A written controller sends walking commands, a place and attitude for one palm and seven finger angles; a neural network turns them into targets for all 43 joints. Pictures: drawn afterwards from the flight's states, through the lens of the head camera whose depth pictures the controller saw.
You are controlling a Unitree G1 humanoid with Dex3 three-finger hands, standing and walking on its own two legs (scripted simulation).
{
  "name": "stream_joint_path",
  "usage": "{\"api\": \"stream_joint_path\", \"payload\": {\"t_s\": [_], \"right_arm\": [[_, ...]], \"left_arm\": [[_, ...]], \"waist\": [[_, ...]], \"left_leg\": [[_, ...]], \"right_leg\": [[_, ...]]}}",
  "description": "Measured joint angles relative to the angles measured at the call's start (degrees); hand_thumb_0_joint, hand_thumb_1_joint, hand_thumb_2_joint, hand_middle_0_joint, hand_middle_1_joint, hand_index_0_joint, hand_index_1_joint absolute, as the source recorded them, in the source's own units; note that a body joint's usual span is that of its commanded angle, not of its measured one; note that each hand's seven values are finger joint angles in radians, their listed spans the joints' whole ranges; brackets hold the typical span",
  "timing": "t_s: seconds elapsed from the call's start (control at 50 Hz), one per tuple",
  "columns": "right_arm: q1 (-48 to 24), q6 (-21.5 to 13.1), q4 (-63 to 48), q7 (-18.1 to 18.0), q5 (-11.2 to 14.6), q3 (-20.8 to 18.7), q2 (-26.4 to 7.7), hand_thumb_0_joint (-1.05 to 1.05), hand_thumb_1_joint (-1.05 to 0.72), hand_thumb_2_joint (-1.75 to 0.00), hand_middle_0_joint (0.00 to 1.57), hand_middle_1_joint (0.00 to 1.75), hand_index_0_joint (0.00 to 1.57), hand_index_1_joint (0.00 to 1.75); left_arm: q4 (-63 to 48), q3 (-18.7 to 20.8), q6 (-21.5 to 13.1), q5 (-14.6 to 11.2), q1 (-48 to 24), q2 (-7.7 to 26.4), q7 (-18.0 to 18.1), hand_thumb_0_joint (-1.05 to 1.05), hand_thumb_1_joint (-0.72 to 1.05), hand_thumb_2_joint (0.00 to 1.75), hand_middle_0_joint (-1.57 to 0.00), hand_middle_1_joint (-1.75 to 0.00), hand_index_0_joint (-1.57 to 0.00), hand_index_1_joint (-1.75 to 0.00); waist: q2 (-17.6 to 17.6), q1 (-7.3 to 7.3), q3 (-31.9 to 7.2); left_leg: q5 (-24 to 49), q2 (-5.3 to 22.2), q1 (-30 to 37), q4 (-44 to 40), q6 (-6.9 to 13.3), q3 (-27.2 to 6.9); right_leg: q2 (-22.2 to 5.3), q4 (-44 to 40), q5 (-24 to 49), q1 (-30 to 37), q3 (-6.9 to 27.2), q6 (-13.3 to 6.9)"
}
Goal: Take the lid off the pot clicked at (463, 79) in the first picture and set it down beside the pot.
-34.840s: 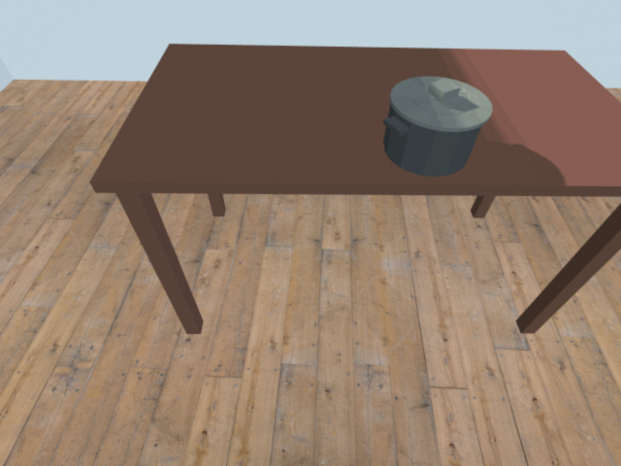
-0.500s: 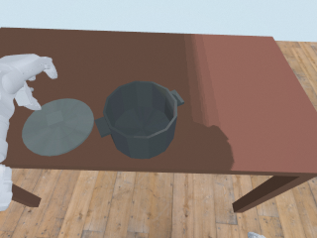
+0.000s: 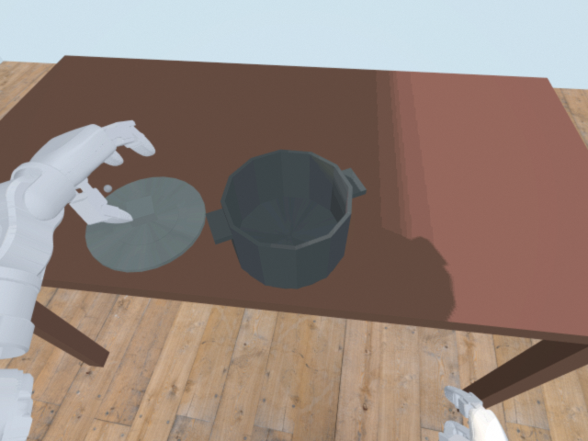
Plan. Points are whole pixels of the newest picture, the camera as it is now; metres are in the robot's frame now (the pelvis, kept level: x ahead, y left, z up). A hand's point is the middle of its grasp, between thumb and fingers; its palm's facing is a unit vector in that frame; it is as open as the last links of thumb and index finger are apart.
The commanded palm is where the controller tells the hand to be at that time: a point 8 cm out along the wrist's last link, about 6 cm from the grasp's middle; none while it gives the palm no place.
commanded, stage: draw the hand back to the body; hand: left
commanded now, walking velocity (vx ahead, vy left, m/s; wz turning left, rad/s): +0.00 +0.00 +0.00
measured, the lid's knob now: (142, 211) +0.46 +0.30 +0.00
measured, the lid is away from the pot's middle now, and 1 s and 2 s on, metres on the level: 0.26 0.26 0.26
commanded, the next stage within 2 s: step back with the hand held close in 1.72 s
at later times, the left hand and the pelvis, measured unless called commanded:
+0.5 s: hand (125, 182) +0.35 +0.21 +0.19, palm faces +0.41 -0.86 -0.29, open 9.7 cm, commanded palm +0.30 +0.25 +0.19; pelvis +0.02 -0.05 +0.00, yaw -2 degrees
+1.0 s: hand (106, 243) +0.28 +0.21 +0.18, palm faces +0.44 -0.85 -0.28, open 7.6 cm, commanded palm +0.22 +0.24 +0.19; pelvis +0.01 -0.05 +0.00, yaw -2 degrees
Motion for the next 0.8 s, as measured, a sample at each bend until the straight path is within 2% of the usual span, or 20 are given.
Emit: {"api": "stream_joint_path", "payload": {"t_s": [0.04, 0.06, 0.08, 0.12, 0.18, 0.26, 0.3, 0.38, 0.5, 0.58, 0.68, 0.8], "right_arm": [[0.9, -3.0, 0.0, -0.9, -0.4, 0.8, 0.6, 0.01, -0.91, -0.9, 0.2, 0.3, 0.2, 0.3], [0.9, -4.0, 0.6, -1.3, -0.6, 1.5, 1.0, 0.01, -0.91, -0.9, 0.2, 0.3, 0.2, 0.3], [0.7, -4.7, 1.4, -1.6, -0.7, 2.3, 1.5, 0.01, -0.91, -0.9, 0.2, 0.3, 0.2, 0.3], [0.4, -5.8, 2.8, -2.1, -1.1, 3.5, 2.7, 0.01, -0.91, -0.9, 0.2, 0.3, 0.2, 0.3], [0.8, -8.5, 3.6, -2.5, -1.6, 3.9, 3.8, 0.01, -0.91, -0.9, 0.21, 0.3, 0.2, 0.3], [2.0, -11.8, 4.1, -2.1, -2.5, 2.6, 2.9, 0.01, -0.91, -0.9, 0.21, 0.3, 0.2, 0.3], [2.3, -11.9, 4.9, -1.8, -2.6, 1.8, 2.1, 0.01, -0.91, -0.9, 0.21, 0.3, 0.2, 0.3], [2.1, -11.1, 6.3, -1.7, -2.1, 0.8, 0.6, 0.01, -0.91, -0.9, 0.21, 0.3, 0.2, 0.3], [1.6, -12.2, 7.8, -1.8, -2.3, -0.2, -0.5, 0.02, -0.91, -0.9, 0.2, 0.3, 0.2, 0.3], [0.1, -12.0, 7.8, -2.0, -2.0, -0.4, -0.3, 0.02, -0.91, -0.9, 0.2, 0.3, 0.2, 0.3], [-1.6, -13.1, 6.9, -2.0, -2.2, -0.3, 0.0, 0.02, -0.91, -0.9, 0.2, 0.3, 0.2, 0.3], [-3.0, -13.2, 6.2, -2.2, -2.4, 0.2, 1.2, 0.02, -0.91, -0.9, 0.2, 0.3, 0.2, 0.3]], "left_arm": [[-3.0, 2.5, -1.9, -12.7, 3.0, -4.8, 7.5, 0.0, -0.03, 0.69, -0.39, -0.82, -0.39, -0.82], [-3.8, 3.7, -2.7, -17.7, 4.5, -7.2, 10.6, 0.0, -0.03, 0.69, -0.39, -0.82, -0.39, -0.82], [-4.1, 4.9, -3.3, -21.6, 5.7, -9.1, 13.3, 0.0, -0.03, 0.69, -0.39, -0.82, -0.39, -0.82], [-3.9, 7.2, -3.1, -26.5, 7.0, -11.7, 17.5, 0.0, -0.03, 0.69, -0.39, -0.82, -0.39, -0.82], [-6.6, 10.6, -1.9, -30.1, 8.8, -13.8, 22.0, 0.0, -0.01, 0.69, -0.38, -0.81, -0.38, -0.81], [-14.3, 14.1, -2.8, -33.1, 14.1, -15.2, 25.2, 0.0, 0.04, 0.71, -0.37, -0.78, -0.37, -0.78], [-14.9, 14.9, -3.3, -34.2, 15.8, -15.2, 25.6, 0.0, 0.07, 0.71, -0.36, -0.76, -0.36, -0.77], [-15.6, 16.1, -1.8, -35.8, 19.0, -15.2, 25.7, 0.0, 0.15, 0.73, -0.34, -0.72, -0.35, -0.72], [-21.8, 16.7, -2.1, -36.4, 24.3, -16.7, 26.4, 0.0, 0.28, 0.76, -0.32, -0.64, -0.32, -0.65], [-21.6, 17.5, -1.5, -37.0, 25.3, -16.7, 26.7, 0.0, 0.37, 0.78, -0.3, -0.59, -0.31, -0.6], [-25.6, 16.6, -1.6, -37.5, 29.1, -18.7, 26.8, 0.01, 0.49, 0.81, -0.28, -0.53, -0.28, -0.53], [-27.1, 17.8, -1.3, -37.8, 31.5, -18.3, 26.6, 0.01, 0.62, 0.84, -0.26, -0.45, -0.26, -0.45]], "waist": [[-0.3, 1.03, 1.0], [-0.7, 1.19, 0.9], [-1.2, 1.08, 0.7], [-2.7, 0.43, 0.5], [-4.1, -0.65, 0.9], [-3.0, -1.36, 0.7], [-2.1, -1.36, 0.3], [-1.2, -1.07, 0.5], [-0.6, 0.02, 0.7], [-0.6, 0.32, 0.6], [0.1, 0.67, 0.6], [-0.2, 1.09, 0.6]], "left_leg": [[0.0, 0.0, 2.4, -1.0, -0.2, 0.5], [0.0, 0.1, 3.2, -1.3, -0.3, 0.8], [-0.2, 0.3, 3.9, -1.5, -0.4, 1.1], [-0.7, 0.8, 5.0, -1.5, -0.7, 1.4], [-1.1, 1.6, 6.8, -1.8, -1.5, 1.5], [-1.8, 2.4, 8.3, -1.9, -2.2, 1.7], [-2.2, 2.6, 8.4, -1.7, -2.3, 1.7], [-2.5, 3.0, 8.3, -1.4, -2.8, 1.3], [-2.3, 3.5, 9.3, -2.1, -3.5, 0.7], [-2.3, 3.9, 9.5, -2.0, -4.0, 0.3], [-2.2, 4.2, 10.2, -2.1, -4.3, 0.4], [-1.9, 4.4, 10.7, -2.3, -4.5, 0.5]], "right_leg": [[0.0, 0.3, -0.6, 1.6, 0.5, -1.4], [0.1, 0.2, -0.7, 2.2, 0.9, -1.1], [0.2, 0.2, -0.7, 2.7, 1.2, -0.4], [0.6, 0.2, -0.8, 3.5, 1.5, 1.0], [1.3, 0.2, -1.3, 5.1, 1.6, 0.7], [2.2, -0.2, -1.6, 6.5, 1.9, 0.3], [2.4, 0.2, -2.0, 6.6, 1.8, 0.4], [2.7, 1.1, -2.8, 6.2, 1.5, -0.1], [3.3, 1.1, -3.2, 7.0, 0.9, -0.9], [3.6, 1.5, -3.5, 7.2, 0.5, -1.4], [3.9, 1.5, -3.4, 7.7, 0.5, -1.7], [4.1, 1.6, -3.1, 8.1, 0.6, -1.9]]}}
